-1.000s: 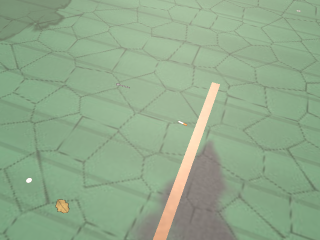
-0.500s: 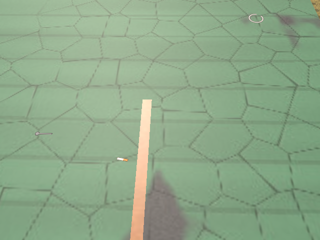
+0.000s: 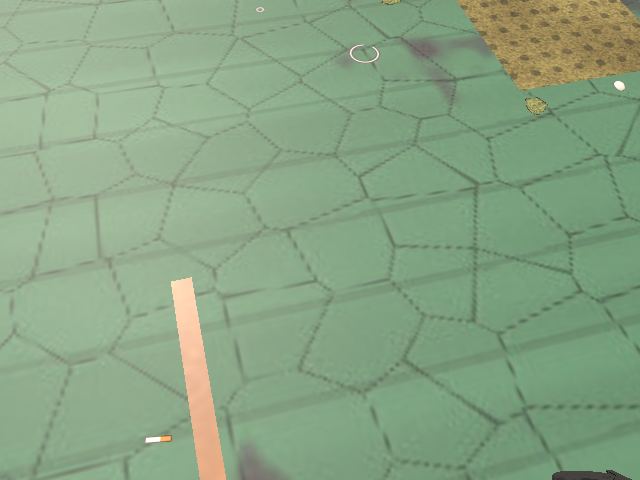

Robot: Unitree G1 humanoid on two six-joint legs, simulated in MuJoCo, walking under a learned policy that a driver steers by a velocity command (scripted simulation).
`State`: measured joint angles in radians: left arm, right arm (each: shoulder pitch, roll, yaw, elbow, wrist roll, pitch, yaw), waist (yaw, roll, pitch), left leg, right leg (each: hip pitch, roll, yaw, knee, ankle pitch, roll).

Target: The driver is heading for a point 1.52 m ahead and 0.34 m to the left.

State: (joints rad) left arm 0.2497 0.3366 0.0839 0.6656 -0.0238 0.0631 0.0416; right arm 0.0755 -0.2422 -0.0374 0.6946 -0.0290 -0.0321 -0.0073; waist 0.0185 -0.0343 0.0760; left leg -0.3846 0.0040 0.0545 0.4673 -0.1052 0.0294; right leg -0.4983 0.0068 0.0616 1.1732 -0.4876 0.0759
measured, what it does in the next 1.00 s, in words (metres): steps on the spot: right foot, then left foot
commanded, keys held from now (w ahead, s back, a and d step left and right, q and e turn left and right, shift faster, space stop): no key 0.32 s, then q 0.68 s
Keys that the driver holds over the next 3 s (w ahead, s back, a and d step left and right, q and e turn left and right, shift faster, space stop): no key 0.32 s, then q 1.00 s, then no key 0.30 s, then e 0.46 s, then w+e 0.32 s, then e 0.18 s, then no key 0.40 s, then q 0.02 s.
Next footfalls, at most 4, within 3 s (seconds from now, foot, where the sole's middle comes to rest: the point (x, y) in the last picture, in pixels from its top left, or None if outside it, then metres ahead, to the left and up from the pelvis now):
0.22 right None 0.07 -0.14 -0.77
0.48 left None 0.08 0.11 -0.77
1.06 left None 0.01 0.12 -0.77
1.54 right None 0.12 -0.08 -0.77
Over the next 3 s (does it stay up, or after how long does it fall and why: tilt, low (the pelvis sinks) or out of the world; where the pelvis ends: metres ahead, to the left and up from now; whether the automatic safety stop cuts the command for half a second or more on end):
stays up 0.27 0.00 0.00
